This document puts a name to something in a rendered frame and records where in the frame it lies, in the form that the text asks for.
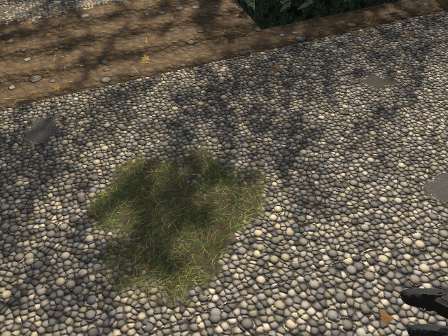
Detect robot right hand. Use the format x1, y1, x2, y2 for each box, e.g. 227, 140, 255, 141
400, 287, 448, 336

